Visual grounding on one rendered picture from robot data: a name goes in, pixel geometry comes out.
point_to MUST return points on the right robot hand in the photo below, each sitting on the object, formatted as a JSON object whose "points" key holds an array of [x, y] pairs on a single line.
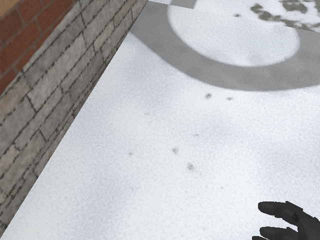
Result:
{"points": [[308, 227]]}

